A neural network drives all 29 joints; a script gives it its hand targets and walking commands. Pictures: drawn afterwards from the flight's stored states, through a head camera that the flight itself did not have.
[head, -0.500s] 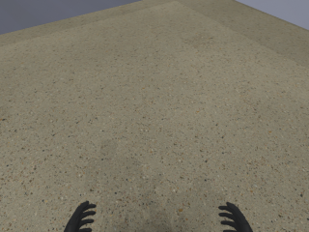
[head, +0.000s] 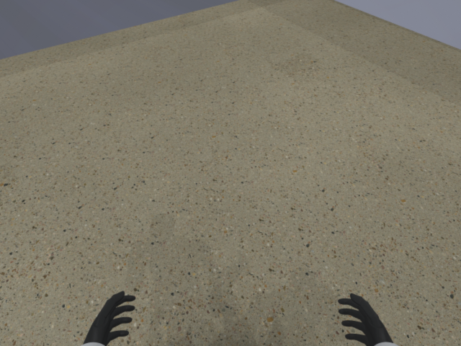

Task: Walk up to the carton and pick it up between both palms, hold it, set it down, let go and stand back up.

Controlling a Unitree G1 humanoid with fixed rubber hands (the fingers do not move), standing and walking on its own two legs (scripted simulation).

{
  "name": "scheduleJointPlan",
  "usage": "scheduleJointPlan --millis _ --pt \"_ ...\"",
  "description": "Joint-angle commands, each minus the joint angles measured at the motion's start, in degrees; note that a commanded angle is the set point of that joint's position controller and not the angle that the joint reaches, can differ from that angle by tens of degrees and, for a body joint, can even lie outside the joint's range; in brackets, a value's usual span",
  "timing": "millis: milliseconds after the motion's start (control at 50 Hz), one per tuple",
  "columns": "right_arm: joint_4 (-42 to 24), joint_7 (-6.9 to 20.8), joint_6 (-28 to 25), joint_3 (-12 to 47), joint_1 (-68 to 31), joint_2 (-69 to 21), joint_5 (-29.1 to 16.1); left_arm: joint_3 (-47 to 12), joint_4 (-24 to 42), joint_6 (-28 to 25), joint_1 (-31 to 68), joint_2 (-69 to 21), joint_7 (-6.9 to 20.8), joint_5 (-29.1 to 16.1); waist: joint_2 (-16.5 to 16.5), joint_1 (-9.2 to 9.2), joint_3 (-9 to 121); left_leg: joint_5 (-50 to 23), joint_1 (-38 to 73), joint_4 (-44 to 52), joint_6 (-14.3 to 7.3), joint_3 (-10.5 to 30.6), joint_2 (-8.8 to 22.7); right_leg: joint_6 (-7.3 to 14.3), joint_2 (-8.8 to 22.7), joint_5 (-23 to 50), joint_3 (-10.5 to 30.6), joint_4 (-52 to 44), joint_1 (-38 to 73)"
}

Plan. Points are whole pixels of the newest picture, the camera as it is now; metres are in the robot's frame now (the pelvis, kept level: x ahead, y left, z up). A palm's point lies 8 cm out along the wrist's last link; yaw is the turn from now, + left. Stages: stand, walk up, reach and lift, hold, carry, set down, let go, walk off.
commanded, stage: stand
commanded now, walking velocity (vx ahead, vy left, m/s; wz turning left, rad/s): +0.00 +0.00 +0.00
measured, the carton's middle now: out of the picture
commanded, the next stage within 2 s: walk up in 0.82 s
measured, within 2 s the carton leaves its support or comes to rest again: neither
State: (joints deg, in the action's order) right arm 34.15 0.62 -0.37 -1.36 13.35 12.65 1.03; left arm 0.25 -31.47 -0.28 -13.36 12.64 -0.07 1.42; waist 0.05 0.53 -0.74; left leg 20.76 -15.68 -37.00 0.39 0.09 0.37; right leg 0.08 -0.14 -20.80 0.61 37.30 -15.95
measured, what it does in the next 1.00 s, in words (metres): stands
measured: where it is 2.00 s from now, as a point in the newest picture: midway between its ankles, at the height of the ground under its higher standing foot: outside the picture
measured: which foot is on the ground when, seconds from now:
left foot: down 0.00-1.00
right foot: down 0.00-1.00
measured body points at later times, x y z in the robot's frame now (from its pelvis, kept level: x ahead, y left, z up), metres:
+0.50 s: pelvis +0.00 +0.00 +0.00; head +0.00 +0.00 +0.45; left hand +0.15 +0.25 -0.08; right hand +0.15 -0.24 -0.08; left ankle -0.01 +0.12 -0.72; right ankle -0.01 -0.12 -0.72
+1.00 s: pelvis -0.02 +0.01 +0.00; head -0.01 +0.01 +0.45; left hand +0.13 +0.26 -0.08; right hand +0.13 -0.25 -0.08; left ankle -0.01 +0.12 -0.72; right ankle -0.01 -0.12 -0.72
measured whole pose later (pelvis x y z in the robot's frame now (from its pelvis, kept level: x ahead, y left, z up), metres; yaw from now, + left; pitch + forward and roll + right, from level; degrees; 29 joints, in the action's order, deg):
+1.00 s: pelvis -0.02 +0.01 +0.00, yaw +0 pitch -2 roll +0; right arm 33.7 0.8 0.1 -1.5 13.6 14.6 0.7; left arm 0.3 -32.0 0.1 -14.9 15.4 0.3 1.0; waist 0.3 -0.1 -2.3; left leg 18.2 -14.1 -34.6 0.0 0.1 0.2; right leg -0.5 0.1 -17.9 0.8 34.1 -14.0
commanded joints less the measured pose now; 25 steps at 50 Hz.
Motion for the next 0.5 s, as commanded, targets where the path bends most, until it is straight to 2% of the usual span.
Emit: scheduleJointPlan --millis 0,20,40,80,100,120,140,160,220,240,260,280,320,340,360,380,400,480 --pt "-5.20 -0.09 -0.80 -1.83 -1.41 5.81 -0.08 1.87 4.87 -1.24 1.32 6.24 -0.09 -0.16 1.25 0.04 5.72 -12.62 0.73 4.95 -1.71 2.82 2.76 2.12 4.14 17.00 5.04 -5.34 3.90" --pt "-5.56 -0.14 -0.61 -1.64 -1.65 5.30 -0.15 2.05 5.35 -1.25 2.22 6.57 -0.20 -0.06 2.75 0.16 2.75 -11.59 -0.40 5.25 -1.80 3.22 2.87 2.46 4.32 16.22 5.55 -5.67 1.76" --pt "-5.44 -0.09 -0.67 -1.50 -1.68 5.51 -0.39 1.88 5.61 -1.26 3.19 6.17 -0.14 -0.02 2.88 0.33 3.58 -11.94 -1.08 5.85 -1.73 3.25 2.92 2.38 4.21 15.37 5.03 -5.57 2.69" --pt "-5.33 -0.08 -0.91 -1.79 -1.53 6.00 -0.08 1.90 5.75 -0.87 3.09 5.74 -0.09 -0.02 -1.40 0.00 3.28 -15.07 -1.78 6.20 -2.23 3.86 3.35 2.09 3.61 15.60 4.19 -4.63 5.10" --pt "-5.27 -0.06 -0.92 -1.47 -2.48 5.53 -0.20 2.16 5.37 -0.84 0.91 6.48 -0.20 -0.19 -0.79 -1.10 3.64 -15.56 -0.46 5.95 -2.27 4.11 3.56 2.07 3.83 15.51 4.41 -5.22 3.65" --pt "-5.26 -0.19 -0.83 -1.72 -1.43 5.67 -0.15 1.99 5.01 -0.75 0.83 6.71 -0.27 -0.13 0.45 -0.41 3.42 -13.72 0.19 6.13 -1.88 3.53 3.26 2.08 3.74 13.78 4.61 -5.47 2.63" --pt "-5.56 -0.19 -0.79 -1.70 -1.90 6.03 -0.15 1.98 5.05 -0.59 1.02 6.73 -0.18 -0.13 -0.87 -0.61 1.75 -13.19 -1.11 6.90 -2.15 4.02 3.54 1.77 3.41 13.12 4.21 -5.61 2.59" --pt "-5.53 -0.19 -0.86 -1.74 -1.28 6.31 -0.28 2.04 5.27 -0.61 1.17 6.84 -0.10 -0.07 -0.17 -0.23 1.26 -13.14 -2.27 6.97 -2.17 4.25 3.58 1.57 3.68 13.76 4.09 -5.59 3.64" --pt "-5.15 -0.14 -1.07 -1.94 -0.97 6.81 -0.28 2.02 5.14 -0.78 1.29 7.28 -0.12 -0.09 0.76 -0.40 3.94 -12.51 -0.80 6.24 -2.00 4.19 3.37 1.79 4.26 15.08 4.56 -5.80 4.86" --pt "-5.28 -0.19 -0.92 -1.79 -2.20 6.34 -0.21 2.03 5.07 -0.80 0.70 6.73 -0.20 -0.25 -0.32 -0.73 3.34 -12.57 0.27 5.77 -1.91 3.59 3.13 2.16 4.32 15.90 5.43 -5.93 3.00" --pt "-5.30 -0.13 -0.94 -1.62 -1.31 5.37 -0.20 2.30 4.43 -0.91 0.44 7.91 -0.35 -0.12 2.08 0.28 5.11 -12.73 1.70 5.59 -1.62 3.49 3.20 2.39 4.62 16.26 5.69 -6.26 3.29" --pt "-5.52 -0.24 -0.88 -1.64 -1.69 6.21 -0.26 2.24 4.85 -0.86 0.83 7.92 -0.37 -0.24 1.04 -0.52 4.31 -13.88 1.14 5.84 -2.00 3.70 3.50 1.92 4.14 15.63 4.78 -6.11 3.08" --pt "-5.57 -0.39 -0.84 -1.65 -1.65 6.89 -0.17 1.92 5.33 -0.85 1.54 7.11 -0.28 -0.20 -2.00 -0.14 2.89 -15.01 0.37 6.43 -1.99 3.99 3.58 1.87 3.79 14.61 4.65 -5.92 2.86" --pt "-5.92 -0.36 -0.83 -1.92 -2.58 6.53 -0.07 1.98 5.25 -0.72 1.83 7.15 -0.16 -0.28 -2.25 -0.52 2.51 -15.10 0.59 6.54 -2.23 4.04 3.81 1.87 3.94 14.32 4.50 -5.96 2.84" --pt "-5.45 -0.32 -0.75 -2.01 -1.60 6.42 -0.15 2.09 5.33 -0.61 2.03 7.21 -0.11 -0.15 0.03 0.26 1.99 -14.84 -0.35 6.72 -2.23 4.28 3.87 1.59 3.75 14.07 4.16 -5.85 3.26" --pt "-5.86 -0.33 -0.64 -1.92 -2.36 7.08 0.01 2.06 5.29 -0.60 1.33 6.87 -0.04 -0.41 -0.61 -0.63 0.86 -13.48 0.03 6.45 -2.19 4.05 3.80 1.85 3.90 13.64 4.77 -6.46 1.72" --pt "-5.63 -0.46 -0.60 -2.28 -1.77 7.91 -0.17 1.85 4.89 -0.63 -0.06 7.00 -0.09 -0.42 -1.35 -0.49 2.05 -13.27 1.43 6.29 -2.15 3.95 3.72 1.93 3.76 14.24 4.65 -6.81 2.02" --pt "-5.56 -0.23 -0.68 -1.89 -0.61 7.14 -0.37 2.22 5.03 -0.84 1.09 7.73 -0.08 -0.17 2.02 -0.02 2.26 -12.40 0.50 6.63 -2.16 4.18 3.89 1.70 4.21 14.90 4.82 -6.70 2.88"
